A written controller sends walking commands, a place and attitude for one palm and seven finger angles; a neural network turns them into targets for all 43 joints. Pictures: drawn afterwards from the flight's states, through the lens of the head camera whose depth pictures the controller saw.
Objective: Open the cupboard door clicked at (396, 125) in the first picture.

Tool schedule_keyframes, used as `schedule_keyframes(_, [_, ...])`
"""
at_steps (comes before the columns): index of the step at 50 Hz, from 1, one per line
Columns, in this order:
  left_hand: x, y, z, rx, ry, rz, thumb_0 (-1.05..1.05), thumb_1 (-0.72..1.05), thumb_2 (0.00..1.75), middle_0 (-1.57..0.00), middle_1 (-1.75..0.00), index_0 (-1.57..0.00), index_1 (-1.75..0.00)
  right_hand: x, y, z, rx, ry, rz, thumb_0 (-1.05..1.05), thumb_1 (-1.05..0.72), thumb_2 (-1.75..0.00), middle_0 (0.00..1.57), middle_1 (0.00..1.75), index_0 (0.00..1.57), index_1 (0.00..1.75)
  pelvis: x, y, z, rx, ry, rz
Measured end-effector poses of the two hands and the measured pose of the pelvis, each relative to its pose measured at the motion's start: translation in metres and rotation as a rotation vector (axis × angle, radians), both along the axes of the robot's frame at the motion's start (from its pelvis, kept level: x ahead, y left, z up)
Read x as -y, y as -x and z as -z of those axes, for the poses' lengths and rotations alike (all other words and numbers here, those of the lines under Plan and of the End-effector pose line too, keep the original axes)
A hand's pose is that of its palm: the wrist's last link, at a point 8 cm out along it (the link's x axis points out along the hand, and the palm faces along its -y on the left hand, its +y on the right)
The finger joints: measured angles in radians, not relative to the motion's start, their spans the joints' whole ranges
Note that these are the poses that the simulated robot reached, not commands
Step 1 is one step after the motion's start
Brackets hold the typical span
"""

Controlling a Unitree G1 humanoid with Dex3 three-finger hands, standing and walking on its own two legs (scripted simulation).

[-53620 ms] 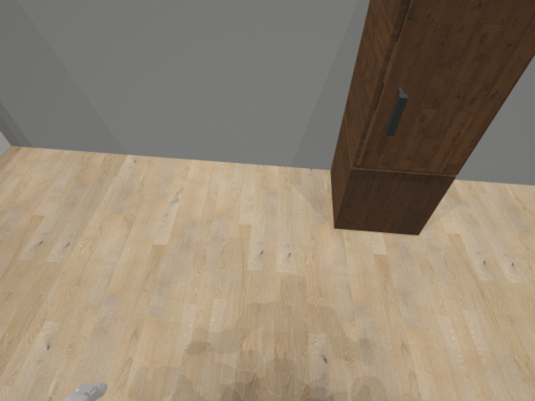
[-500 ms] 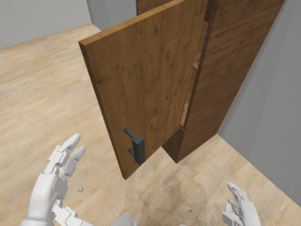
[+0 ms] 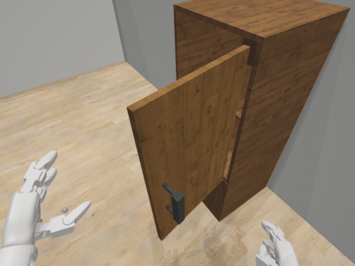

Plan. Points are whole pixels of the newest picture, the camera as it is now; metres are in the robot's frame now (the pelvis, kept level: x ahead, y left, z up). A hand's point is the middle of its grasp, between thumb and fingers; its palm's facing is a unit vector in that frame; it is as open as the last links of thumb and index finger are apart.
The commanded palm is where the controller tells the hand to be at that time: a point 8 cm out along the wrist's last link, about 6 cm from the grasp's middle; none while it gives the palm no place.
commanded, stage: draw the hand back to the body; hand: left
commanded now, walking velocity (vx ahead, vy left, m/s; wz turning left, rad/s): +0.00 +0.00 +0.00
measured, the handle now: (173, 203) +0.31 +0.05 -0.07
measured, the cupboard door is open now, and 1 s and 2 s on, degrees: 100 100 100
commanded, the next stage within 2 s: step back with the hand held close in 0.58 s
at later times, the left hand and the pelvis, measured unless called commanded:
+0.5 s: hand (42, 195) +0.18 +0.25 +0.17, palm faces +0.43 -0.81 -0.40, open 7.5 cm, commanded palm +0.14 +0.29 +0.18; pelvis -0.01 -0.01 +0.02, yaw -1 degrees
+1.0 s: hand (45, 195) +0.18 +0.23 +0.17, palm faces +0.33 -0.79 -0.51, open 7.4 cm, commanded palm +0.12 +0.28 +0.19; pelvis -0.03 -0.01 +0.02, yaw -2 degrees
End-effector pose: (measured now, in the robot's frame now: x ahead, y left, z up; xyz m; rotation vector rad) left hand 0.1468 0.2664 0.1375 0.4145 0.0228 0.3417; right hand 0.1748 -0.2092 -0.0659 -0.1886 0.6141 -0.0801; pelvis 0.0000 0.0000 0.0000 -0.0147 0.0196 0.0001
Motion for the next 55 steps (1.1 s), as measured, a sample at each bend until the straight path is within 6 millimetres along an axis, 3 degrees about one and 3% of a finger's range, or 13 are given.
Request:
schedule_keyframes(13, [-0.029,0.0,-0.06,0.178,-0.115,-0.08,0.01,0.69,0.81,-0.21,-0.31,-0.2,-0.3,0.009,-0.003,-0.006,-0.022,0.01,-0.019,0.01,-0.9,-0.9,0.2,0.3,0.2,0.3,0.003,0.0,-0.012,0.052,-0.005,0.009])
schedule_keyframes(24, [-0.016,0.003,-0.044,0.129,-0.056,-0.065,0.02,0.86,0.89,-0.21,-0.31,-0.21,-0.3,0.024,0.006,-0.007,-0.042,0.025,0.003,0.01,-0.9,-0.9,0.2,0.3,0.2,0.3,0.01,0.005,-0.015,0.075,-0.008,0.012])
schedule_keyframes(42, [-0.01,0.002,-0.065,0.187,-0.15,-0.036,0.02,0.88,0.9,-0.22,-0.31,-0.21,-0.3,0.036,0.012,-0.006,-0.06,0.019,0.028,0.01,-0.9,-0.9,0.2,0.3,0.2,0.3,0.02,0.013,-0.017,0.051,-0.001,0.015])
schedule_keyframes(48, [-0.006,0.002,-0.06,0.124,-0.175,0.029,0.02,0.89,0.9,-0.21,-0.31,-0.21,-0.3,0.048,0.026,-0.007,-0.087,0.031,0.097,0.01,-0.9,-0.9,0.2,0.3,0.2,0.3,0.015,0.022,-0.017,0.024,-0.006,0.032])
schedule_keyframes(55, [-0.011,0.018,-0.059,0.118,-0.197,0.059,0.02,0.88,0.9,-0.22,-0.31,-0.21,-0.3,0.052,0.053,-0.008,-0.119,0.055,0.138,0.01,-0.9,-0.9,0.2,0.3,0.2,0.3,0.01,0.041,-0.016,0.019,-0.003,0.037])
